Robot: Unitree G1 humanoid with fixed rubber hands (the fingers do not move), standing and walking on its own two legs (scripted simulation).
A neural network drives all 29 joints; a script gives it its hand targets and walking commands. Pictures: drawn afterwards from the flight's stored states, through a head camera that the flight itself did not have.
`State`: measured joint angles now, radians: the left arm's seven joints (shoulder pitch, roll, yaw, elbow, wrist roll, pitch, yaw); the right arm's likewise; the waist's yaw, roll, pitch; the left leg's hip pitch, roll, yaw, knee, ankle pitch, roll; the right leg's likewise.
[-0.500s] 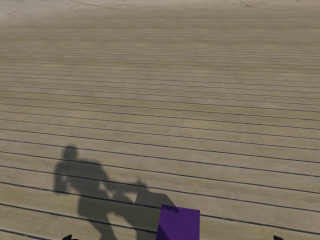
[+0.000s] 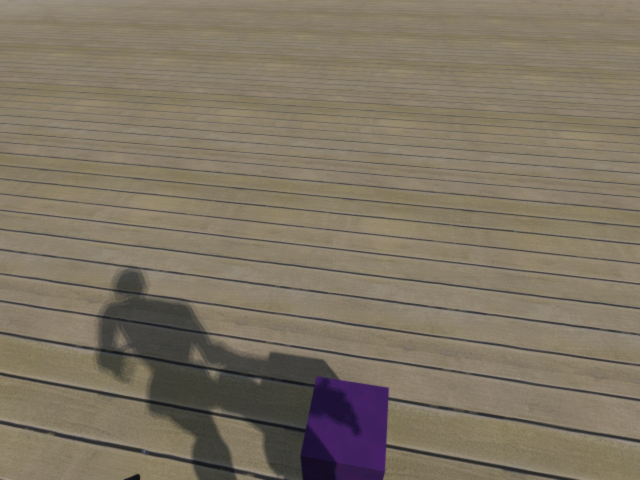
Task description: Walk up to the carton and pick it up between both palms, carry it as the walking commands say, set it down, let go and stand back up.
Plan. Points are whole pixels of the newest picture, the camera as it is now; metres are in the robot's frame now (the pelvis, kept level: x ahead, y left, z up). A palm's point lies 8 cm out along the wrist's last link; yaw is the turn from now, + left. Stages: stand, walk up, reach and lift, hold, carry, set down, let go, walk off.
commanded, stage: stand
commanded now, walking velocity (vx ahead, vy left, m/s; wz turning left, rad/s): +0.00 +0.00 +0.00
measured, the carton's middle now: (345, 440) +0.46 -0.04 -0.64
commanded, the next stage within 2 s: none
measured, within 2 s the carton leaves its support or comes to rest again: neither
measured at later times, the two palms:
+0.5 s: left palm out of the picture +0.09 +0.30 -0.09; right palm out of the picture +0.07 -0.29 -0.09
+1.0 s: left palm out of the picture +0.13 +0.30 -0.09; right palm out of the picture +0.10 -0.28 -0.08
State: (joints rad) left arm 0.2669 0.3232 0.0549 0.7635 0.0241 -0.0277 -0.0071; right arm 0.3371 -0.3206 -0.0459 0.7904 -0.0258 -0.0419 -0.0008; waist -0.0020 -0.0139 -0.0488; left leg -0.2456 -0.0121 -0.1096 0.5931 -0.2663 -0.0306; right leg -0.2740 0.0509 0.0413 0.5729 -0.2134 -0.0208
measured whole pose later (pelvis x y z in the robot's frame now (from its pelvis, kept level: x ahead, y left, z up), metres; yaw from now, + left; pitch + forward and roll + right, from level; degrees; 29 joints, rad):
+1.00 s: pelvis +0.01 +0.01 +0.01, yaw +0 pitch -4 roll +0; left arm 0.17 0.34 0.04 0.85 0.00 -0.02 0.00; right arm 0.23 -0.34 -0.04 0.84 -0.01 -0.04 0.00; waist 0.00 -0.01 0.02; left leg -0.21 -0.02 -0.09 0.53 -0.24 -0.02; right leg -0.24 0.03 0.06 0.50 -0.19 0.00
